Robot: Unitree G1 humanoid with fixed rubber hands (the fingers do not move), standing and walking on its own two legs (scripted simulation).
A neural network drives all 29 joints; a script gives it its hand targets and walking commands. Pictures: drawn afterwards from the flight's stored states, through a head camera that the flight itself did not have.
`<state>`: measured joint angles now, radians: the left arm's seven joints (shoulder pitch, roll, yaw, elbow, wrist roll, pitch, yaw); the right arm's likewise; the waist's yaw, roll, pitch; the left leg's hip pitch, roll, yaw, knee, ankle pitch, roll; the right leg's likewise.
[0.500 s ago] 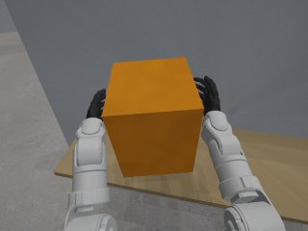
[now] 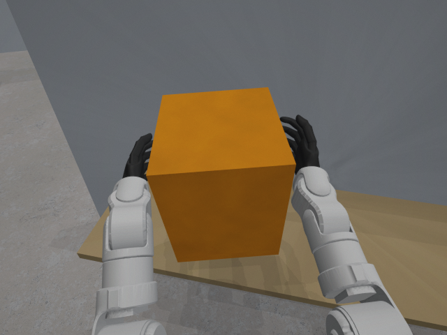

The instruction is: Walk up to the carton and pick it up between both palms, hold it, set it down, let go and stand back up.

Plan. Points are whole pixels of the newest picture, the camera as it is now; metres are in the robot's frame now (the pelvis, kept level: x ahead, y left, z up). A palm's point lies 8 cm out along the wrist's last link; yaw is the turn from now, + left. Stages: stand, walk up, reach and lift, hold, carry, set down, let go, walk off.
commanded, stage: hold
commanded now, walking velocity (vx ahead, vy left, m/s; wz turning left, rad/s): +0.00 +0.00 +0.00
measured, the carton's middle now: (221, 176) +0.38 +0.00 +0.12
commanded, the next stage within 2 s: none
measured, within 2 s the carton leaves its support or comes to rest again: neither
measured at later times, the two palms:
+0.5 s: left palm (133, 176) +0.35 +0.15 +0.16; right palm (303, 159) +0.35 -0.14 +0.19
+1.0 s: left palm (134, 177) +0.35 +0.15 +0.16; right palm (302, 159) +0.36 -0.14 +0.18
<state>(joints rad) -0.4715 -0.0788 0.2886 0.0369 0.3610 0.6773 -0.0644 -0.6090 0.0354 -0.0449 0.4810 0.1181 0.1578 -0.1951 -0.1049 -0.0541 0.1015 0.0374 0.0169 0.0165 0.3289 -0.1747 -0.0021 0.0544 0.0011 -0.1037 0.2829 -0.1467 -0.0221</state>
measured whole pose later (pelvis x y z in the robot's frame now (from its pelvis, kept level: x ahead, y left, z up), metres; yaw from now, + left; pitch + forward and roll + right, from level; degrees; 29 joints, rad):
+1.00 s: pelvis +0.00 +0.00 +0.00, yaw +0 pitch -11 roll +0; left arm -0.51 -0.07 0.30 0.09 0.37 0.67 -0.06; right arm -0.66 0.03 -0.06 0.54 0.11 0.15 -0.19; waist -0.09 -0.06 0.11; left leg 0.03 0.02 0.02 0.32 -0.17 0.00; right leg 0.04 0.00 -0.10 0.29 -0.14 -0.02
